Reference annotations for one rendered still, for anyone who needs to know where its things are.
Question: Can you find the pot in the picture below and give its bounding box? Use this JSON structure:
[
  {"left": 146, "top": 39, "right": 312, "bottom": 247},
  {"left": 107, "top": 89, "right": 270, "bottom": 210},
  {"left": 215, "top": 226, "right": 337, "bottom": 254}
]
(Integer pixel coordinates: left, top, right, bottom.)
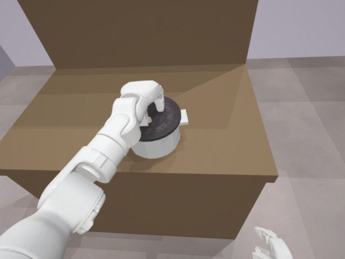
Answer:
[{"left": 131, "top": 110, "right": 189, "bottom": 159}]

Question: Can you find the left robot forearm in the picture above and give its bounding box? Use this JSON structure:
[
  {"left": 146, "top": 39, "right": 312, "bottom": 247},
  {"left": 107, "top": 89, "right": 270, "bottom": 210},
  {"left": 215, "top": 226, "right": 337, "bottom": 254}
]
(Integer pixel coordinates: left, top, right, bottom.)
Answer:
[{"left": 37, "top": 91, "right": 148, "bottom": 210}]

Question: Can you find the lid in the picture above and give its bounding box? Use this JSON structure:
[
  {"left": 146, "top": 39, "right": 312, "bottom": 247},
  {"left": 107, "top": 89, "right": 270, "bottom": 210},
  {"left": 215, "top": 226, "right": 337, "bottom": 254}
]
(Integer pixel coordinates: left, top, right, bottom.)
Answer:
[{"left": 139, "top": 96, "right": 181, "bottom": 142}]

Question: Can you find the robot right hand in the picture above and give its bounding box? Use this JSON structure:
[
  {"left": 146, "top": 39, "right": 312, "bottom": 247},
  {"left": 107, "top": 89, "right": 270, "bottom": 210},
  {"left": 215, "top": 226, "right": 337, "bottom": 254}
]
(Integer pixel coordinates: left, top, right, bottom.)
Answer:
[{"left": 252, "top": 227, "right": 293, "bottom": 259}]

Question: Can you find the robot left hand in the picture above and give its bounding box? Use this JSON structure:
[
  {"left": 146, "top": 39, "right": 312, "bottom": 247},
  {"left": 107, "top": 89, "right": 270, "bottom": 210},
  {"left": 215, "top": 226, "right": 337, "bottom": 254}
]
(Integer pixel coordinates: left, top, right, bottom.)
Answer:
[{"left": 120, "top": 80, "right": 164, "bottom": 126}]

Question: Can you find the knob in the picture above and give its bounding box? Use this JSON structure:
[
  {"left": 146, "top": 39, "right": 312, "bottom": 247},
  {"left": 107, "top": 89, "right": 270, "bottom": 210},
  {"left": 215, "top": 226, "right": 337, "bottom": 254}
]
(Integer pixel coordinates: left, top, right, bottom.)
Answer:
[{"left": 147, "top": 103, "right": 157, "bottom": 117}]

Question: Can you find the robot left upper arm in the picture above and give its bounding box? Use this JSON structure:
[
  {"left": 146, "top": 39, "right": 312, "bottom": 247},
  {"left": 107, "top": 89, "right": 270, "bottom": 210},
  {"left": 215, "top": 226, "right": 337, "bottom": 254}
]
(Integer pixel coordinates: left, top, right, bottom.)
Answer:
[{"left": 0, "top": 170, "right": 106, "bottom": 259}]

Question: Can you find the table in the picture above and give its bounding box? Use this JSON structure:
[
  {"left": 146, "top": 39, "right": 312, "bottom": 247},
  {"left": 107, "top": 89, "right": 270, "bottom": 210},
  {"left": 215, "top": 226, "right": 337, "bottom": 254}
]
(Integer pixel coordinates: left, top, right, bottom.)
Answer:
[{"left": 0, "top": 0, "right": 279, "bottom": 240}]

